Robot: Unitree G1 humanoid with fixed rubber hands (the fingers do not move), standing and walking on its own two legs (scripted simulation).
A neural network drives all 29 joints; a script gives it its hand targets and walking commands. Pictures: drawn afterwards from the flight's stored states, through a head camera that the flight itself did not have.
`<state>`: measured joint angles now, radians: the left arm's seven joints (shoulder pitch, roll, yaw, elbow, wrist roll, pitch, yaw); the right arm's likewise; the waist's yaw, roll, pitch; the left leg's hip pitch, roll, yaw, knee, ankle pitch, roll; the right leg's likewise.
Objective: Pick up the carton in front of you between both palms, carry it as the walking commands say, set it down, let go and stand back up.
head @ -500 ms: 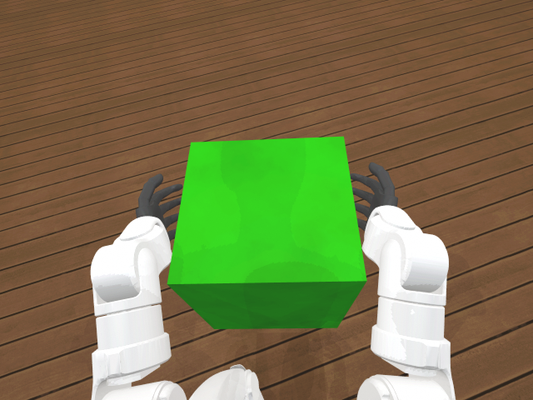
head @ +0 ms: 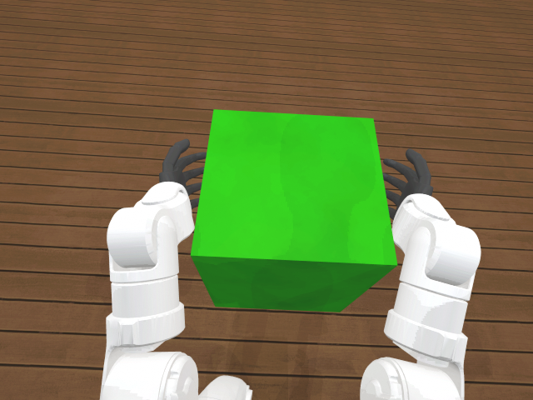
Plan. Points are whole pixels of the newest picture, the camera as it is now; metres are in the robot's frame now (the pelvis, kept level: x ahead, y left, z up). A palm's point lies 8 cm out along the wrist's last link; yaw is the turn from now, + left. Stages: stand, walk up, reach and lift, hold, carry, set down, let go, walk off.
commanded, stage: carry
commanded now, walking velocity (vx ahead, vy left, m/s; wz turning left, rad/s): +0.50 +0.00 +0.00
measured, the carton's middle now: (284, 223) +0.36 +0.05 +0.07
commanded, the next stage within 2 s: none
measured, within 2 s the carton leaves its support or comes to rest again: neither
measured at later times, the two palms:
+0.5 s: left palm (240, 92) +0.66 +0.20 +0.07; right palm (382, 123) +0.64 -0.10 +0.07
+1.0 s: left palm (243, 34) +0.89 +0.24 +0.09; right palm (363, 59) +0.85 -0.06 +0.09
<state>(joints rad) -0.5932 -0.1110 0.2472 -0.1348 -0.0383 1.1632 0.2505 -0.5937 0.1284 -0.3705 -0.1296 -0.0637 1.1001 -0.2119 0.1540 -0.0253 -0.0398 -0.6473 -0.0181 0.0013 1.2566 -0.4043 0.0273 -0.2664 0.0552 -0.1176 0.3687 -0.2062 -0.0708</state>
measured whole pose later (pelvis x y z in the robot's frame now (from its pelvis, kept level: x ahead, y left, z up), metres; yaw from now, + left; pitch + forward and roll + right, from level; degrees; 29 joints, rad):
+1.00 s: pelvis +0.64 +0.12 +0.00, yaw -4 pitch +4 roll +0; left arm 0.02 -0.13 0.03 -0.44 0.02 1.15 0.16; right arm 0.03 0.13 -0.07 -0.46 -0.02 1.14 -0.16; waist -0.03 0.00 -0.17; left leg -0.27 -0.01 0.21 0.48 -0.30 0.08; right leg -0.14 -0.11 -0.13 0.45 -0.35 0.07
